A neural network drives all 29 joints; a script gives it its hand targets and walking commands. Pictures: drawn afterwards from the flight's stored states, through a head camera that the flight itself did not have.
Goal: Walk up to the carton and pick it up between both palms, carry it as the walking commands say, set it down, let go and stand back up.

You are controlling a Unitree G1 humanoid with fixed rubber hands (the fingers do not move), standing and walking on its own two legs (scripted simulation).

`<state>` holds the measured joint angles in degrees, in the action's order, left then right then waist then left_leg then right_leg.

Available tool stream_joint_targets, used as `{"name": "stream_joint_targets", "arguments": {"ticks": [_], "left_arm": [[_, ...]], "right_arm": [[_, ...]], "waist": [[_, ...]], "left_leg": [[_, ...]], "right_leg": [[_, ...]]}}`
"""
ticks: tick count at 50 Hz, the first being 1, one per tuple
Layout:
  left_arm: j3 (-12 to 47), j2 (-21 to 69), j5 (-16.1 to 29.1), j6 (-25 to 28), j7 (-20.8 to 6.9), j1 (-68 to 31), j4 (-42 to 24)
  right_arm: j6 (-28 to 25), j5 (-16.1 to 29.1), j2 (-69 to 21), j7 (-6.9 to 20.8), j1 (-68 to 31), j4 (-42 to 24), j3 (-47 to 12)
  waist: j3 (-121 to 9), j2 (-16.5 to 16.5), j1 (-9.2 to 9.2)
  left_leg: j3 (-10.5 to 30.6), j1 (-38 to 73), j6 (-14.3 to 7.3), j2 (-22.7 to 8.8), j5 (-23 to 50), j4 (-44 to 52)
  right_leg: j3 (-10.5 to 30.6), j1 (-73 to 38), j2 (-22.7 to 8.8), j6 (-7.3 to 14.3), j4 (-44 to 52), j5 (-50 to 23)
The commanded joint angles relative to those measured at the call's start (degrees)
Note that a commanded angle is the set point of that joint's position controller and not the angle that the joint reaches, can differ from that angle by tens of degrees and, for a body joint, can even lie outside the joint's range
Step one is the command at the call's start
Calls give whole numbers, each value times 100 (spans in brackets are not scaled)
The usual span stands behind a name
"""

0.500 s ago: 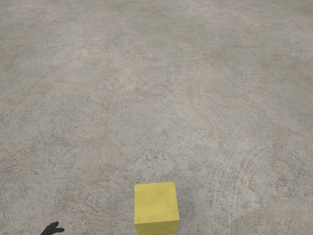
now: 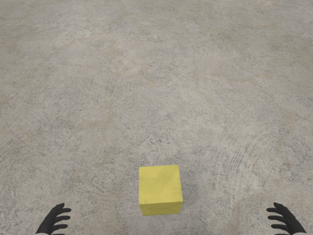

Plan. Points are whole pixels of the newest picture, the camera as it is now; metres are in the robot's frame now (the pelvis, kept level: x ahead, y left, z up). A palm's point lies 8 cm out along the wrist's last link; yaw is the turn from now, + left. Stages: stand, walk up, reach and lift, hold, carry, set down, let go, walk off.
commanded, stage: reach and lift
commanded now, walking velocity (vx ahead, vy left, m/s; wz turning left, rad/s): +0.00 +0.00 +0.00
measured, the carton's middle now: (160, 191) +0.43 +0.02 -0.64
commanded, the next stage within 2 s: none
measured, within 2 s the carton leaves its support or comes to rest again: neither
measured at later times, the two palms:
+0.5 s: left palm (78, 197) +0.27 +0.26 -0.13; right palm (255, 195) +0.26 -0.27 -0.13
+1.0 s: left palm (103, 167) +0.38 +0.22 -0.18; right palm (222, 162) +0.39 -0.22 -0.19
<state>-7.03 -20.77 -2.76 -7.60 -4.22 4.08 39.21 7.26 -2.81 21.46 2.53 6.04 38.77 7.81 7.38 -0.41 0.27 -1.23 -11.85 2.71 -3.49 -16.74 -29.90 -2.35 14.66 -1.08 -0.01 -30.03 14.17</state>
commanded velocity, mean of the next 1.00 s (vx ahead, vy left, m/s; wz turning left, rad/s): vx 0.00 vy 0.00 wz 0.00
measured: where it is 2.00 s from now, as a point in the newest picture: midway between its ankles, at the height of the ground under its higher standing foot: outside the picture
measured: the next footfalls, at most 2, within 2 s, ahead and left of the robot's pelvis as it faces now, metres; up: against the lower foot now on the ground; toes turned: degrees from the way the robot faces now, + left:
none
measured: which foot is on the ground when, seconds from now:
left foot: down 0.00-1.00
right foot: down 0.00-1.00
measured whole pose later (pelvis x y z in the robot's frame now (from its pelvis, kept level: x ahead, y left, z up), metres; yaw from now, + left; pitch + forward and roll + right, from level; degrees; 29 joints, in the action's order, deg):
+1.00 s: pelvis -0.07 +0.00 -0.09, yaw +1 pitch +35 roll +2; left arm -16.2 -13.9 0.0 -10.9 0.9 -50.8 47.3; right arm 11.6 -0.1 16.5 0.0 -52.1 48.5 13.2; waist 0.4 0.0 0.2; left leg 0.9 -74.5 2.5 -1.0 -18.9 -58.5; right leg 0.8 77.3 -1.5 -0.4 -58.1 15.7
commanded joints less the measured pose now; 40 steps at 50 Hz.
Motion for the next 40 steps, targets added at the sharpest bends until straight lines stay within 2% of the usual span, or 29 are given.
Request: {"name": "stream_joint_targets", "arguments": {"ticks": [1,4,9,16,20,29,40], "left_arm": [[-441,-825,-110,-345,14,-65,-853],[-385,-636,-89,-376,47,-186,-1174],[-251,-569,157,-463,102,-1335,-1472],[-345,-322,140,-568,369,-1719,-1012],[-414,-212,198,-539,465,-2236,-838],[-424,-175,342,-490,518,-3658,-686],[-781,-117,282,-453,491,-5406,-78]], "right_arm": [[364,-106,892,43,-125,-967,547],[429,-78,696,90,-130,-1082,520],[492,83,694,109,-1363,-1251,504],[547,133,793,101,-1988,-917,427],[517,191,676,132,-2473,-717,360],[499,204,579,48,-3833,-440,466],[512,236,335,-152,-5773,139,518]], "waist": [[-503,89,99],[-734,103,190],[-1252,106,276],[-2353,-95,15],[-2785,-6,-23],[-3611,130,41],[-4701,167,-8]], "left_leg": [[-369,-418,-52,700,263,254],[-190,-600,-72,619,433,60],[-58,-1390,-43,496,276,-668],[-57,-1709,41,559,1075,-1094],[-54,-2118,37,582,1234,-1343],[-92,-2982,16,637,704,-1687],[-213,-4159,70,725,448,-2078]], "right_leg": [[-144,-444,382,-160,280,-395],[-75,-447,463,-251,-54,-705],[-23,262,373,-255,-735,-580],[17,829,354,-197,-1396,-1199],[12,1335,382,-196,-1646,-1323],[60,2148,387,-216,-1881,-962],[127,2652,338,-261,-2193,-769]]}}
